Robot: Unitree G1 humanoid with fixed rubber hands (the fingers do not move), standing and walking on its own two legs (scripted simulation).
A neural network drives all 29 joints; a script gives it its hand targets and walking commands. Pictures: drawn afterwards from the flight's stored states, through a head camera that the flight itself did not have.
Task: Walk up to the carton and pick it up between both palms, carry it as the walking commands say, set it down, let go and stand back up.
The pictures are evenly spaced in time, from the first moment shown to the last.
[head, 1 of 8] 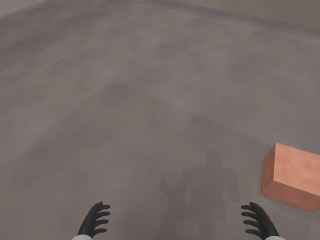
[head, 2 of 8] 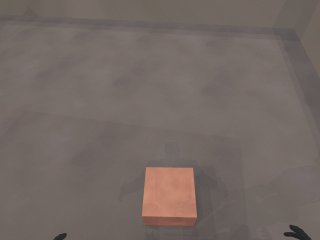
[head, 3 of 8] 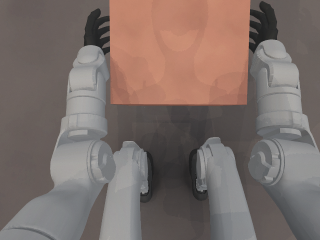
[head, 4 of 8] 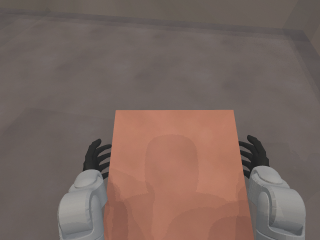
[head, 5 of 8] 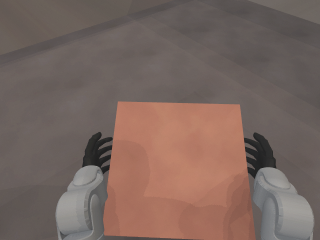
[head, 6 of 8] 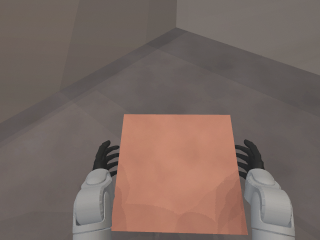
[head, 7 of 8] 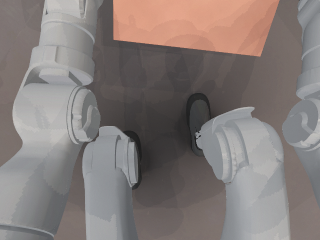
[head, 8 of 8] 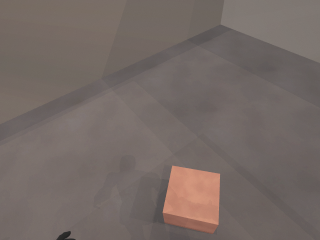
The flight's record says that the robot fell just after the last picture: no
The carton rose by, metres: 0.69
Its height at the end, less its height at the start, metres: +0.00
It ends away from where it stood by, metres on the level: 2.73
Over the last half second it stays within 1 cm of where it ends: yes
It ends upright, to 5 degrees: yes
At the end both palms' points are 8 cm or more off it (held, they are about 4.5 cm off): yes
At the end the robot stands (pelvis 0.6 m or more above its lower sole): yes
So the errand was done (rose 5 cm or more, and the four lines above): yes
